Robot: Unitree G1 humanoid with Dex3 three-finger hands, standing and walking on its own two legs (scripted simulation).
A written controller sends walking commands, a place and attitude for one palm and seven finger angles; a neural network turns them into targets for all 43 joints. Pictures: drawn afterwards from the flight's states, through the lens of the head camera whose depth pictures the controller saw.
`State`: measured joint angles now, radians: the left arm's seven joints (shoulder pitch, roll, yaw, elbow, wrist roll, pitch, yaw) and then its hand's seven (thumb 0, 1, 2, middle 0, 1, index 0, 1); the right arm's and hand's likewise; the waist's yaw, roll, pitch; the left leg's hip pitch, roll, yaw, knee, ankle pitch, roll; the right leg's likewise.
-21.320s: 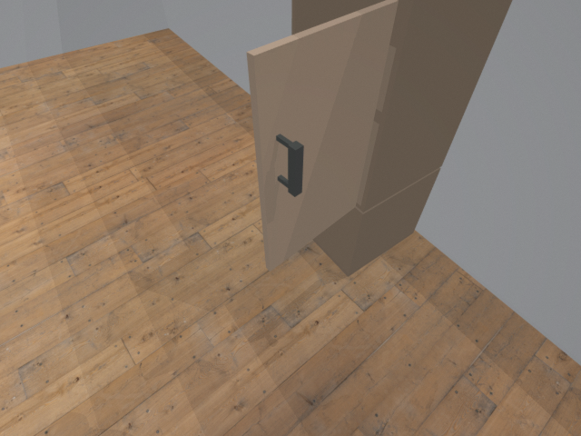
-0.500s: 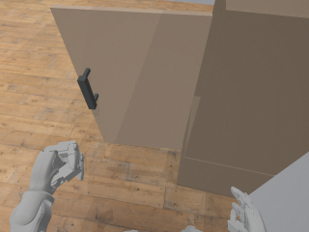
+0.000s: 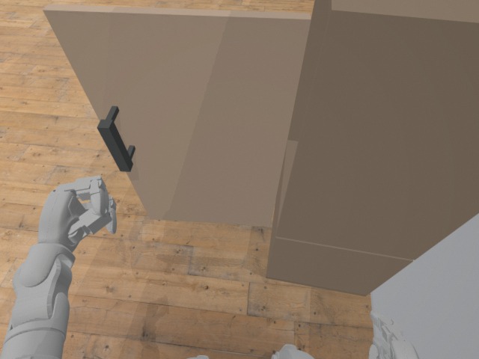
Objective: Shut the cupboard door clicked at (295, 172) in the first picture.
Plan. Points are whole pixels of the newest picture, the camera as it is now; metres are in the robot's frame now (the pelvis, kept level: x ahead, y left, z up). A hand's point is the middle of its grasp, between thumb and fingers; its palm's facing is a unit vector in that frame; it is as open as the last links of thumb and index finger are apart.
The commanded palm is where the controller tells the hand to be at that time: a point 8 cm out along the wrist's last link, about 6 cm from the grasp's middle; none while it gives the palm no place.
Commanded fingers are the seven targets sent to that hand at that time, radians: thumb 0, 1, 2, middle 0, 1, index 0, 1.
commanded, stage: bring the fist close to the handle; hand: left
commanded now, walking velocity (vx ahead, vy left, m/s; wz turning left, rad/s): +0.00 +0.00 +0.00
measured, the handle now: (120, 139) +0.48 +0.25 +0.07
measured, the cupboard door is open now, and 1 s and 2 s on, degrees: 97 97 77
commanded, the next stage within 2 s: push the door shut along its arc in 0.74 s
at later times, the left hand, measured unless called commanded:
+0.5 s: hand (116, 179) +0.38 +0.23 +0.07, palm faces +0.01 -1.00 -0.03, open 3.1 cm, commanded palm +0.35 +0.28 +0.07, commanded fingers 0.00 0.90 0.90 -1.30 -1.50 -1.30 -1.50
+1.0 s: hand (119, 175) +0.39 +0.23 +0.07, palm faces -0.03 -1.00 -0.02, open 3.1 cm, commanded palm +0.38 +0.28 +0.07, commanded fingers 0.00 0.90 0.90 -1.30 -1.50 -1.30 -1.50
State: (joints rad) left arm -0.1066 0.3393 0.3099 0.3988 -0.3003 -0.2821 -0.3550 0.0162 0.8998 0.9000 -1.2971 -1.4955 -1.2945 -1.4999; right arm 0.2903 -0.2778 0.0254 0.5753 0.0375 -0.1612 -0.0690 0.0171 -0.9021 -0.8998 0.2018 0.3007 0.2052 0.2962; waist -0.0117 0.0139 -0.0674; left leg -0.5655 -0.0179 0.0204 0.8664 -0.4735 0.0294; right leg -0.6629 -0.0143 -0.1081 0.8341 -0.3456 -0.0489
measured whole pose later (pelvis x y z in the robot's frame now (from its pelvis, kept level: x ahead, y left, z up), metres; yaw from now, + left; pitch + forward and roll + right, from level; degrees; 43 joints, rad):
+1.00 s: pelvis +0.00 +0.02 +0.00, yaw -1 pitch +12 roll -1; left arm -0.47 0.39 0.33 0.80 -0.23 -0.35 -0.37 0.02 0.90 0.90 -1.30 -1.50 -1.30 -1.50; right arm 0.30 -0.26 0.04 0.60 0.03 -0.06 -0.06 0.01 -0.90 -0.90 0.20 0.30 0.21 0.30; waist -0.05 0.00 -0.07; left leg -0.62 -0.02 0.04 0.87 -0.47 0.05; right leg -0.71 -0.02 -0.09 0.82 -0.32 -0.03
